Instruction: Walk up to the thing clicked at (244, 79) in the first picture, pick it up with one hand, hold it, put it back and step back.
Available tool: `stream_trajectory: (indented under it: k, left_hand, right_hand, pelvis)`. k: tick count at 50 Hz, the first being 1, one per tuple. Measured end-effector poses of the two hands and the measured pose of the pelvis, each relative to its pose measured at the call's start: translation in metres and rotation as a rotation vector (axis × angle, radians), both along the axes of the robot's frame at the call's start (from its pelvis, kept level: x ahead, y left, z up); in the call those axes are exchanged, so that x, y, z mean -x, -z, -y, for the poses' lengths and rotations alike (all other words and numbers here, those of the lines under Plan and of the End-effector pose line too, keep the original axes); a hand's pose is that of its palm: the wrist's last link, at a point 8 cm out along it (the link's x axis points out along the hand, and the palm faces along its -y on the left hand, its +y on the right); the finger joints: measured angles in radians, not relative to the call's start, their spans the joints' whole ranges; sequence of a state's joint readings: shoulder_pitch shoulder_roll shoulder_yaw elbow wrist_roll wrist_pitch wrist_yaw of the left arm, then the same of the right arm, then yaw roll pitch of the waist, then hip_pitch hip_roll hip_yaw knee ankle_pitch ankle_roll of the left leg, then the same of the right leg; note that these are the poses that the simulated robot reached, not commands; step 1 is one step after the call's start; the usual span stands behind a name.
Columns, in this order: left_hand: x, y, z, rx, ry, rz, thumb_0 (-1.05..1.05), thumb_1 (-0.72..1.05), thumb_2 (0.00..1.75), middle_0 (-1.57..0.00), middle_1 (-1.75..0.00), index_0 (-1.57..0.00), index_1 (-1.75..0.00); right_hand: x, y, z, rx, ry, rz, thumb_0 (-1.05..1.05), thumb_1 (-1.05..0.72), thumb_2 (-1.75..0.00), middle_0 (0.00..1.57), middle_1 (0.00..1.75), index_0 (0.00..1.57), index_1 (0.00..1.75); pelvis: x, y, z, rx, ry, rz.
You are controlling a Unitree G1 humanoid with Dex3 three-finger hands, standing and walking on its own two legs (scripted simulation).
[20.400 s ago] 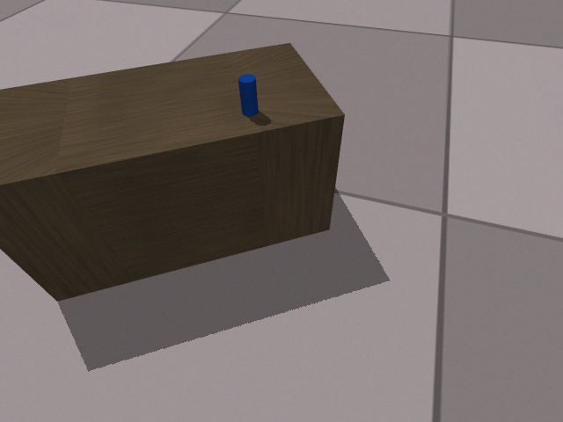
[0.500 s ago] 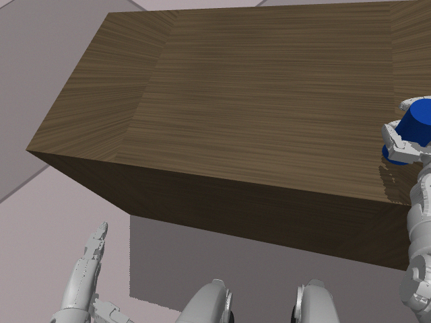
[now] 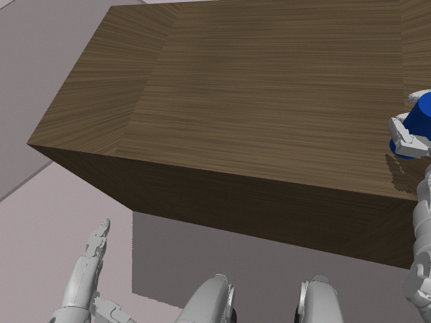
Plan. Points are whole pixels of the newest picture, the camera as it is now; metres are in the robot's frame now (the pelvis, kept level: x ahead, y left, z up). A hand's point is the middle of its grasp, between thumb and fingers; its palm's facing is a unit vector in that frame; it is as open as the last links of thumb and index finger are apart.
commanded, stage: open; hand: right
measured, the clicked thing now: (420, 128) +0.48 -0.25 +0.01
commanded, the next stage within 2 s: withdraw in 0.38 s
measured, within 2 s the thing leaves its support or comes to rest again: neither
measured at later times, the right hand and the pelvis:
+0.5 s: hand (412, 128) +0.48 -0.24 +0.00, palm faces +0.29 +0.96 +0.00, open 12.6 cm; pelvis +0.01 +0.00 +0.00, yaw +0 degrees
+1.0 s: hand out of the picture +0.47 -0.32 +0.14, palm faces +0.32 +0.94 -0.07, open 17.2 cm; pelvis +0.02 +0.00 +0.05, yaw -2 degrees
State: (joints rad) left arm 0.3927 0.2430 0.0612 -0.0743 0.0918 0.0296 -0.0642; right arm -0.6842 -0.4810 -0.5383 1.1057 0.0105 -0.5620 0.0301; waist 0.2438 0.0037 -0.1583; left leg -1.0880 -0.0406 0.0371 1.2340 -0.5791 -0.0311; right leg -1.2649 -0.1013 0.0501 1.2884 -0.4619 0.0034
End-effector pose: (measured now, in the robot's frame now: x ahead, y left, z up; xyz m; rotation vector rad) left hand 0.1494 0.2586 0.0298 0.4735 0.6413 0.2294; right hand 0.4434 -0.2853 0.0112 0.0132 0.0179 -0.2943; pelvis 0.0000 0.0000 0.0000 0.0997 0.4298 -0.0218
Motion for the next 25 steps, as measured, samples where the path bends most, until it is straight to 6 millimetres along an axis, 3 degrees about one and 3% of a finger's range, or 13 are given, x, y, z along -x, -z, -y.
stream_trajectory:
  k: [13, 25]
  left_hand:
    - [0.0035, 0.0004, -0.0029, -0.001, -0.005, -0.007, -0.01, -0.51, 0.05, -0.06, -0.05, -0.07, -0.05]
    - [-0.004, -0.0014, -0.003, -0.009, -0.004, -0.007, -0.01, -0.53, 0.06, -0.06, -0.05, -0.06, -0.06]
  right_hand:
    - [0.0014, 0.0066, -0.0011, -0.002, 0.004, -0.036, 0.0, 0.14, -0.6, 0.93, 0.79, 0.95, 0.8]
    - [-0.001, 0.0082, -0.0002, -0.004, 0.004, -0.031, -0.01, 0.3, -0.3, 0.63, 0.47, 0.64, 0.48]
  pelvis:
    - [0.0017, 0.0004, -0.0018, 0.002, -0.003, -0.003]
    - [-0.0055, -0.0012, -0.0025, -0.001, -0.001, -0.009]
